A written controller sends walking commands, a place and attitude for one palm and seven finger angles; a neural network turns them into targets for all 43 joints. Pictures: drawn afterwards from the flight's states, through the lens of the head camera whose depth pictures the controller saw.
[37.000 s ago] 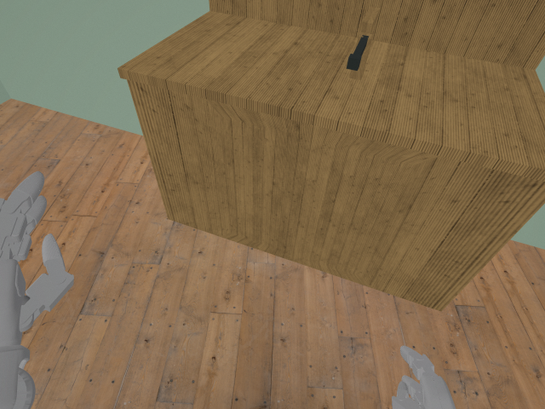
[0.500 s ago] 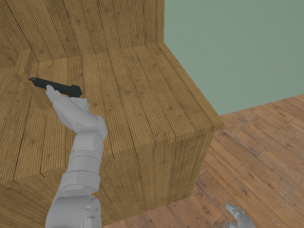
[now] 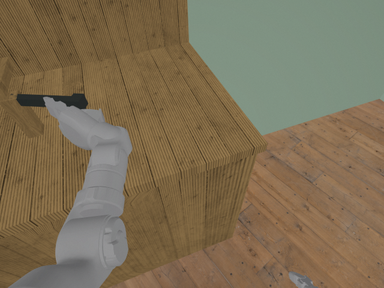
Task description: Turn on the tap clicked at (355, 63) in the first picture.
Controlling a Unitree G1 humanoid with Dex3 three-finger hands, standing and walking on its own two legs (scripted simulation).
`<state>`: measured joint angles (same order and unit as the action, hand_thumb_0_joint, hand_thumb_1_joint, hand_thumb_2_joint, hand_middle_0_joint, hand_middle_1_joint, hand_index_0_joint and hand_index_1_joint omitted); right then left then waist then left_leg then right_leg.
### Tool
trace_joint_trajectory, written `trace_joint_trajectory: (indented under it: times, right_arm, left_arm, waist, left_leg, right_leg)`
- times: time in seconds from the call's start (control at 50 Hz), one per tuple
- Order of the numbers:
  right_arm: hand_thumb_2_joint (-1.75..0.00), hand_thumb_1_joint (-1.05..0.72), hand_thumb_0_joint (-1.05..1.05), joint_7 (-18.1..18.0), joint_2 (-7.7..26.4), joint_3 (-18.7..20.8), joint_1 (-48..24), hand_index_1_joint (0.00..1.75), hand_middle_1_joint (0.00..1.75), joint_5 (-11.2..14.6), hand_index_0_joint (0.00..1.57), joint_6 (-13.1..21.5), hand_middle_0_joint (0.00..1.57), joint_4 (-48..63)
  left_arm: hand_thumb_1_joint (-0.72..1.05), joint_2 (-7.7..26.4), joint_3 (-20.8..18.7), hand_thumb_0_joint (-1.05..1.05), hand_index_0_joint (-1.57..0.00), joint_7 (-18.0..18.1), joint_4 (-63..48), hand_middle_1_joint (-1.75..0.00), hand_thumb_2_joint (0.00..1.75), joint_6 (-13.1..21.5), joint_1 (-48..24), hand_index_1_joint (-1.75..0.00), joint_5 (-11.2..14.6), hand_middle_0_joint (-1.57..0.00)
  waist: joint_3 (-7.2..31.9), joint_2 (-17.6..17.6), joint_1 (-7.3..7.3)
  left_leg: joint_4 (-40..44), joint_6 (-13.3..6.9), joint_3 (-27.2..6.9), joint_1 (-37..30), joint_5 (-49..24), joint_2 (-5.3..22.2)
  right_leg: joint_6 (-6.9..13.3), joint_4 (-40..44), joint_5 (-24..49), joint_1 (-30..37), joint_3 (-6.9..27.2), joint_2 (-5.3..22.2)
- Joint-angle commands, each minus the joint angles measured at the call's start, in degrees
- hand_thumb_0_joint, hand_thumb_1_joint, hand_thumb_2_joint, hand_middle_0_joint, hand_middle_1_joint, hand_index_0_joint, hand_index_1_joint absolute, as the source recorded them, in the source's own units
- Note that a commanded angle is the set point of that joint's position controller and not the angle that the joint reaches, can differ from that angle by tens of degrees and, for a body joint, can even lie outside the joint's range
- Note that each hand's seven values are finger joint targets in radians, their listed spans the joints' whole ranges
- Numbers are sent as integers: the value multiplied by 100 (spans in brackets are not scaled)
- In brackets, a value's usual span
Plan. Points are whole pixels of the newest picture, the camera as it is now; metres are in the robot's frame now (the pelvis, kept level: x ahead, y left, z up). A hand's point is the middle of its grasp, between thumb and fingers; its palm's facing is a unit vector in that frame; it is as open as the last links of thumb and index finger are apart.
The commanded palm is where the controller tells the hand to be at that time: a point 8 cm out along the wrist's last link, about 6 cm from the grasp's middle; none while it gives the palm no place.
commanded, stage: push the lever round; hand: left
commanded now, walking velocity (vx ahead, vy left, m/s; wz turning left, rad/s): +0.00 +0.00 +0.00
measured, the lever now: (78, 102) +0.48 +0.26 +0.15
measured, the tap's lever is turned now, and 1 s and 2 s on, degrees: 64 82 82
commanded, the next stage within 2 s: lift the hand up off the lever in 0.22 s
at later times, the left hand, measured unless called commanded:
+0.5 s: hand (104, 103) +0.48 +0.20 +0.14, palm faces +0.84 -0.53 -0.11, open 8.1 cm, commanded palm +0.43 +0.23 +0.14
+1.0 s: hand (94, 98) +0.48 +0.22 +0.16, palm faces +0.83 -0.56 -0.08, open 7.8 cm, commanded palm +0.42 +0.23 +0.16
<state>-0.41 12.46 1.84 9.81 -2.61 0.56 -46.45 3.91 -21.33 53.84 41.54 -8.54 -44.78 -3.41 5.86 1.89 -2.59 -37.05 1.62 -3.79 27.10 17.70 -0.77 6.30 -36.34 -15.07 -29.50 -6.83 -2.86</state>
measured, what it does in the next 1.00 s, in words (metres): stands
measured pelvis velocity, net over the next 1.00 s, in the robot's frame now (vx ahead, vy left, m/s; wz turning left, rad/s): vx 0.02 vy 0.01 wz -0.01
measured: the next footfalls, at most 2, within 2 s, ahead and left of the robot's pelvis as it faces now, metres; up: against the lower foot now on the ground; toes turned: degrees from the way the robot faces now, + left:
none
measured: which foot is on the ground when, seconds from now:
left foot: down 0.00-1.00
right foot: down 0.00-1.00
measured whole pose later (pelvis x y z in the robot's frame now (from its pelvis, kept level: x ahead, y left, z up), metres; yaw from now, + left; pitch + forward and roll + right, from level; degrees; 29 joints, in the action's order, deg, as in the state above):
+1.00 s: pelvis +0.02 +0.01 +0.01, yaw -1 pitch +8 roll +1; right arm 1.2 13.4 2.5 13.7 -3.0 1.5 -45.5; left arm 7.2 -24.6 50.6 42.8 -9.1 -47.5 -3.1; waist 6.2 2.1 -3.7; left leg -34.3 1.1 -2.9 25.0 17.7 -0.7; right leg 5.7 -33.5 -14.7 -27.6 -5.8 -3.0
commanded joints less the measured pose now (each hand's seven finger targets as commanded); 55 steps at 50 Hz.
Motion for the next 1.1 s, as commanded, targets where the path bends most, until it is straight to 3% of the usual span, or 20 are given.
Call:
trace_joint_trajectory:
  times: [0.0,0.02,0.06,0.08,0.12,0.14,0.18,0.24,0.28,0.34,0.42,0.48,0.56,0.62,0.66,0.68,0.74,0.78,0.96,1.08]
  right_arm:
    - [-90,-90,0,-43,695,201,-225,30,30,-2,20,180,20,663]
    - [-90,-90,0,-26,686,202,-178,30,30,-11,20,192,20,656]
    - [-90,-90,0,-18,718,214,-74,30,30,-25,20,182,20,661]
    - [-90,-90,0,-36,756,240,-40,30,30,-34,20,154,20,621]
    - [-90,-90,0,-6,733,225,17,30,30,-26,20,160,20,643]
    - [-90,-90,0,4,749,225,80,30,30,-36,20,170,20,639]
    - [-90,-90,0,15,780,259,123,30,30,-58,20,174,20,615]
    - [-90,-90,0,58,767,250,230,30,30,-55,20,187,20,637]
    - [-90,-90,0,42,815,270,268,30,30,-66,20,174,20,587]
    - [-90,-90,0,72,788,254,325,30,30,-58,20,193,20,623]
    - [-90,-90,0,89,813,253,407,30,30,-72,20,214,20,583]
    - [-90,-90,0,108,822,276,463,30,30,-95,20,221,20,573]
    - [-90,-90,0,155,805,258,485,30,30,-84,20,255,20,627]
    - [-90,-90,0,144,822,259,502,30,30,-56,20,232,20,632]
    - [-90,-90,0,152,816,248,446,30,30,-57,20,244,20,654]
    - [-90,-90,0,134,836,258,429,30,30,-68,20,233,20,630]
    - [-90,-90,0,143,810,258,436,30,30,-61,20,248,20,653]
    - [-90,-90,0,143,802,273,380,30,30,-62,20,247,20,676]
    - [-90,-90,0,150,760,261,212,30,30,-23,20,295,20,721]
    - [-90,-90,0,107,752,258,15,30,30,-32,20,250,20,709]
  left_arm:
    - [90,1257,157,0,-15,-108,-1016,-15,90,380,-3068,-15,-325,-15]
    - [90,1178,201,0,-15,-106,-924,-15,90,394,-3112,-15,-331,-15]
    - [90,1428,-32,0,-15,-94,-773,-15,90,392,-3007,-15,-336,-15]
    - [90,1657,-230,0,-15,-105,-698,-15,90,391,-2943,-15,-373,-15]
    - [90,1431,-2,0,-15,-126,-628,-15,90,415,-3154,-15,-372,-15]
    - [90,1487,-59,0,-15,-113,-548,-15,90,436,-3192,-15,-379,-15]
    - [90,1681,-241,0,-15,-113,-528,-15,90,480,-3164,-15,-406,-15]
    - [90,1620,-155,0,-15,-125,-462,-15,90,542,-3299,-15,-408,-15]
    - [90,1912,-357,0,-15,-136,-337,-15,90,558,-3358,-15,-446,-15]
    - [90,1761,-169,0,-15,-167,-335,-15,90,618,-3587,-15,-443,-15]
    - [90,1942,-266,0,-15,-165,-159,-15,90,668,-3735,-15,-455,-15]
    - [90,2094,-415,0,-15,-163,-289,-15,90,714,-3698,-15,-466,-15]
    - [90,1802,-227,0,-15,-191,-347,-15,90,649,-3535,-15,-415,-15]
    - [90,2019,-449,0,-15,-223,-372,-15,90,573,-3367,-15,-333,-15]
    - [90,1875,-363,0,-15,-225,-414,-15,90,503,-3286,-15,-306,-15]
    - [90,2054,-511,0,-15,-229,-392,-15,90,483,-3258,-15,-325,-15]
    - [90,1964,-394,0,-15,-234,-644,-15,90,457,-3339,-15,-356,-15]
    - [90,1831,-323,0,-15,-270,-813,-15,90,431,-3190,-15,-337,-15]
    - [90,1238,79,0,-15,-337,-1280,-15,90,168,-2950,-15,-177,-15]
    - [90,1218,55,0,-15,-335,-1503,-15,90,-52,-2838,-15,-164,-15]
  waist:
    - [1916,-391,-124]
    - [1939,-358,-137]
    - [2006,-510,-142]
    - [2023,-343,-82]
    - [1979,-442,-220]
    - [1977,-569,-220]
    - [2001,-305,-171]
    - [2097,-400,-242]
    - [2021,-333,-248]
    - [2058,-325,-307]
    - [2019,-339,-352]
    - [2232,-137,-269]
    - [2217,-256,-277]
    - [2196,-387,-211]
    - [2073,-442,-214]
    - [2047,-335,-176]
    - [2097,-398,-195]
    - [2141,-190,-141]
    - [1976,-189,-69]
    - [1806,-263,12]
  left_leg:
    - [285,-310,285,169,-487,-96]
    - [276,-306,288,162,-500,-100]
    - [216,-309,303,298,-542,-99]
    - [240,-306,264,336,-540,-108]
    - [210,-318,296,326,-530,-93]
    - [219,-321,293,377,-520,-97]
    - [225,-329,281,341,-554,-112]
    - [188,-335,307,387,-548,-110]
    - [184,-342,290,468,-496,-112]
    - [176,-349,311,456,-441,-116]
    - [183,-374,310,456,-382,-108]
    - [212,-376,284,387,-471,-121]
    - [234,-366,328,340,-575,-116]
    - [333,-361,313,353,-594,-110]
    - [360,-363,348,324,-591,-109]
    - [389,-371,318,335,-571,-119]
    - [404,-372,349,196,-679,-104]
    - [458,-372,340,55,-785,-115]
    - [595,-313,347,-412,-1170,-105]
    - [657,-271,307,-569,-1418,-86]
  right_leg:
    - [-679,759,483,1585,816,556]
    - [-681,730,574,1564,789,546]
    - [-738,697,893,1704,847,591]
    - [-705,663,882,1708,826,569]
    - [-735,663,903,1600,814,574]
    - [-752,672,912,1631,823,583]
    - [-713,635,951,1597,782,536]
    - [-750,612,1027,1611,808,552]
    - [-737,623,896,1585,817,547]
    - [-749,666,738,1530,854,537]
    - [-741,702,502,1448,839,502]
    - [-704,640,708,1608,804,471]
    - [-739,668,1024,1714,811,486]
    - [-745,706,1069,1891,798,507]
    - [-763,770,1065,1874,796,501]
    - [-739,768,990,1896,782,497]
    - [-748,778,1170,1944,781,496]
    - [-694,727,1273,1978,684,450]
    - [-610,761,1439,1963,522,377]
    - [-560,741,1533,1977,418,354]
